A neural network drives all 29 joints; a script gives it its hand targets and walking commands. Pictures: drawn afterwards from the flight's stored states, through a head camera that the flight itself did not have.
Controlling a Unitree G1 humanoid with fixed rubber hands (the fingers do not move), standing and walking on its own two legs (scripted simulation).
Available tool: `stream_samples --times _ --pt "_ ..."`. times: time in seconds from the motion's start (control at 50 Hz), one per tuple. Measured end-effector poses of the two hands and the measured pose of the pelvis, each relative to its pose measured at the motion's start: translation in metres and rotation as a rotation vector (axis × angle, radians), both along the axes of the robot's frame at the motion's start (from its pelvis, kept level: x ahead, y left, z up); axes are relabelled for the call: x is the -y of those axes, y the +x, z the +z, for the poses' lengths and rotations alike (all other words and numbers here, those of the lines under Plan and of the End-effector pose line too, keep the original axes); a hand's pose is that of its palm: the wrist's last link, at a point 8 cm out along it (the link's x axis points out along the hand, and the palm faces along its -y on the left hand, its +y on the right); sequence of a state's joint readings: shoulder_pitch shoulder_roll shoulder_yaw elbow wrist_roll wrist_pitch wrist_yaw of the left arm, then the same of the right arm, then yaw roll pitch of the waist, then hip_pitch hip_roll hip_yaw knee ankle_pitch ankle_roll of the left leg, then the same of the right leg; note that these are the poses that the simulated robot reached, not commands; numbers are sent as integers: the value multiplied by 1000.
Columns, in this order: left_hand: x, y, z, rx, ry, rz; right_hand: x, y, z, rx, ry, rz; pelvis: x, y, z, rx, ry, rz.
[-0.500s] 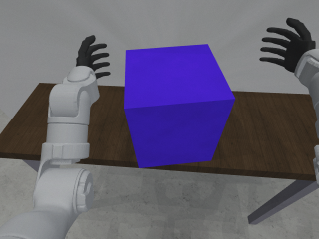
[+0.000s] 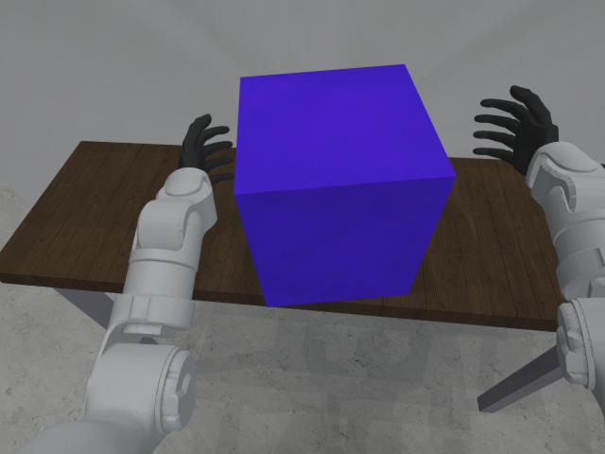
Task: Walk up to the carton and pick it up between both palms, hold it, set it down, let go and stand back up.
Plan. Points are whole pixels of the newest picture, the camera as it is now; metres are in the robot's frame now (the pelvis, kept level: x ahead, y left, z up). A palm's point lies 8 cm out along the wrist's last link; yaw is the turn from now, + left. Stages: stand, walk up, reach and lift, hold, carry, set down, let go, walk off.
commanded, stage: reach and lift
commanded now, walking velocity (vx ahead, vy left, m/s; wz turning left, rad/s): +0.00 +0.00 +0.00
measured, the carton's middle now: (330, 194) +0.42 +0.02 +0.09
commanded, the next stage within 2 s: none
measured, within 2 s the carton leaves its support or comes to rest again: neither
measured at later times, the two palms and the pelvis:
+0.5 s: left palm (211, 188) +0.39 +0.18 +0.13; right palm (496, 159) +0.46 -0.19 +0.14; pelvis +0.01 +0.01 +0.00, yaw +0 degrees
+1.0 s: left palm (224, 181) +0.39 +0.16 +0.13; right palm (464, 157) +0.46 -0.15 +0.14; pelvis +0.01 +0.00 +0.00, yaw +0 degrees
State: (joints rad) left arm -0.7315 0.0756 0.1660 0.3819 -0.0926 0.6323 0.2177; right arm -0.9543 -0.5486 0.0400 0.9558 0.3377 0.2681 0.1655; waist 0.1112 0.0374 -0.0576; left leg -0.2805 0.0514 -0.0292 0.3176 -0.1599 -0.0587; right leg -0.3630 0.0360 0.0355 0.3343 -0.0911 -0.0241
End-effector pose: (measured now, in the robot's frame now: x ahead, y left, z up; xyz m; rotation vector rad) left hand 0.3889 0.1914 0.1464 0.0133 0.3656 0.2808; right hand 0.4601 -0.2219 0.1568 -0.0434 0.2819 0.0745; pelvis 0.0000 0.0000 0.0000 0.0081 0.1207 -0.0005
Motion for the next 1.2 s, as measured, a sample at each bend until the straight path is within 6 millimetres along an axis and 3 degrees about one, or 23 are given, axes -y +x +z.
stream_samples --times 0.12,0.3,0.5,0.68,0.96,1.2 --pt "-1 -6 -27 11 -31 15 -4 -6 -25 3 -22 11 0 9 0 2 -5 2" --pt "-3 -1 -3 101 29 -3 -24 3 -18 73 20 34 -6 10 1 -3 -10 6" --pt "15 0 -21 45 -29 -27 -35 3 -21 47 -1 29 -8 14 2 16 -11 -2" --pt "20 0 -15 78 9 11 -42 2 -22 39 3 16 -5 12 1 32 -14 -3" --pt "32 4 -12 90 5 14 -73 5 -21 71 37 27 0 7 1 33 -10 4" --pt "44 8 -9 103 -7 14 -68 0 -14 69 29 -35 4 3 0 40 -14 -4"
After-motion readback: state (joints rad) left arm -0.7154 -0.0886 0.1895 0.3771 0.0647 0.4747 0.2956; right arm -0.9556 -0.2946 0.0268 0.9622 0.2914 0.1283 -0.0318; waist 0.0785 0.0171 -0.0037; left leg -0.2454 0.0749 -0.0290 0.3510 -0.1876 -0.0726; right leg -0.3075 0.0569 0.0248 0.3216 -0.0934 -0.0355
